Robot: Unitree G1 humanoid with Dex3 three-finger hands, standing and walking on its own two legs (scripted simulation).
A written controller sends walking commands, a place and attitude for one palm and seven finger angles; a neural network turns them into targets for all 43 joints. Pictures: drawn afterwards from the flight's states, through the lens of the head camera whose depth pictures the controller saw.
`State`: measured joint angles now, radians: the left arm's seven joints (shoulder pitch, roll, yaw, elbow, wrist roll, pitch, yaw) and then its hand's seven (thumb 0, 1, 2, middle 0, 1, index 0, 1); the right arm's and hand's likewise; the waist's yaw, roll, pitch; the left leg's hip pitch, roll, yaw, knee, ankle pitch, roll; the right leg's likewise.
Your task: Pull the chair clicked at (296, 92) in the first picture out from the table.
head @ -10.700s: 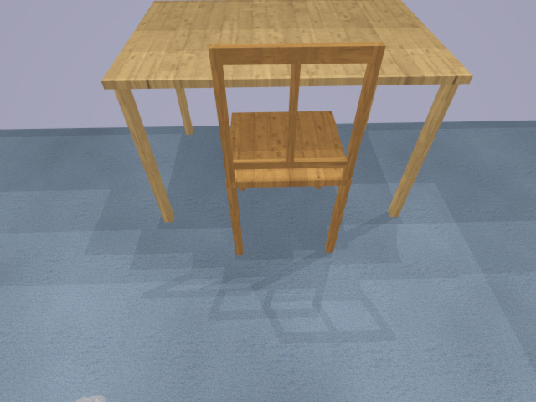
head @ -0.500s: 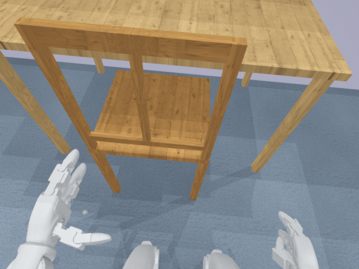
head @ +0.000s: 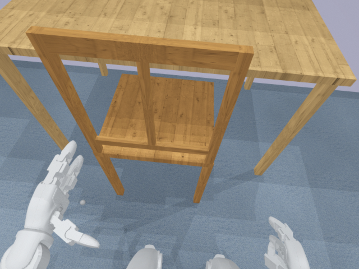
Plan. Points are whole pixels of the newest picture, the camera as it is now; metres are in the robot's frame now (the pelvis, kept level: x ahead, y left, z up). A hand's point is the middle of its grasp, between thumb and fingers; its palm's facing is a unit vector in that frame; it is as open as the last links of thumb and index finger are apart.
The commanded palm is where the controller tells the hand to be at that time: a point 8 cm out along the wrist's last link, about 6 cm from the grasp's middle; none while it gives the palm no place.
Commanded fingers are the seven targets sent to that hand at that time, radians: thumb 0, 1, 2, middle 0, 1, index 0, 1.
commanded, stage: raise the hand toward the chair's back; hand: left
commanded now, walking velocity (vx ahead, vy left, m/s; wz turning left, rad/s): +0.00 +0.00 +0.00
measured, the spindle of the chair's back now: (148, 110) +0.50 +0.12 +0.01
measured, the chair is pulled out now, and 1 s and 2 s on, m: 0.00 0.00 0.00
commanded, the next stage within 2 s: aim the fingers beside a spindle in 0.46 s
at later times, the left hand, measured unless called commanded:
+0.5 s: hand (91, 203) +0.24 +0.19 +0.04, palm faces -0.03 -1.00 -0.06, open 17.0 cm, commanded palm +0.22 +0.25 +0.05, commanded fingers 0.00 -0.50 0.30 -0.06 -0.08 -0.06 -0.08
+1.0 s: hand (115, 188) +0.28 +0.15 +0.03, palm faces -0.08 -1.00 -0.03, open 17.0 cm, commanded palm +0.26 +0.21 +0.03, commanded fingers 0.00 -0.50 0.30 -0.06 -0.08 -0.06 -0.08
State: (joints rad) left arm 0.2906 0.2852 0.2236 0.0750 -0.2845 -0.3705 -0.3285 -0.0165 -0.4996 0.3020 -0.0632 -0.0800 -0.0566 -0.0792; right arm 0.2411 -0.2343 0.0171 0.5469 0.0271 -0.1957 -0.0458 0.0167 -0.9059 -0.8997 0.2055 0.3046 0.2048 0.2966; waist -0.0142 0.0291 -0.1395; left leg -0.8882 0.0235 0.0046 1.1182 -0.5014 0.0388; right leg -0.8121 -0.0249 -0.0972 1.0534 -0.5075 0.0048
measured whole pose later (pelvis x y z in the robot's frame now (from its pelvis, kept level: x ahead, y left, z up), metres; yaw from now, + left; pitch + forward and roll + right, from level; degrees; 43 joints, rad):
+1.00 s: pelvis +0.00 -0.02 -0.01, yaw +0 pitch +17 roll -2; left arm 0.15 0.24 0.15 0.18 -0.24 -0.40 -0.27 -0.02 -0.50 0.30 -0.06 -0.08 -0.06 -0.08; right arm 0.24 -0.25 0.00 0.55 0.02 -0.19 -0.04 0.02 -0.91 -0.90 0.20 0.30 0.20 0.30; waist -0.03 0.03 -0.15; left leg -0.94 0.03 0.01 1.15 -0.51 0.02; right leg -0.89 -0.02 -0.09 1.12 -0.53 -0.02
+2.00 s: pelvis -0.01 -0.02 -0.04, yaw -1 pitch +23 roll -1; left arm -0.28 0.16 0.07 0.53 -0.11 -0.46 -0.07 -0.02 -0.50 0.30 -0.06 -0.08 -0.06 -0.08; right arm 0.22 -0.23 0.00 0.59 0.00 -0.03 0.01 0.01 -0.91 -0.90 0.20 0.30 0.20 0.30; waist -0.06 0.02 -0.16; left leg -1.13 0.03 0.02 1.28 -0.54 0.02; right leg -1.09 -0.03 -0.07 1.26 -0.57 -0.02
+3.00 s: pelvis -0.01 -0.02 -0.04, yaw -1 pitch +24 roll -2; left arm -0.41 0.20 0.13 0.64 -0.12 -0.46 -0.07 -0.02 -0.50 0.30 -0.06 -0.08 -0.06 -0.08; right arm 0.23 -0.24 0.00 0.60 0.00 -0.01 0.01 0.01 -0.91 -0.90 0.20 0.30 0.20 0.30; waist -0.08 0.03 -0.16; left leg -1.17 0.04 0.02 1.29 -0.54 0.02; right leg -1.12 -0.02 -0.08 1.27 -0.57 -0.02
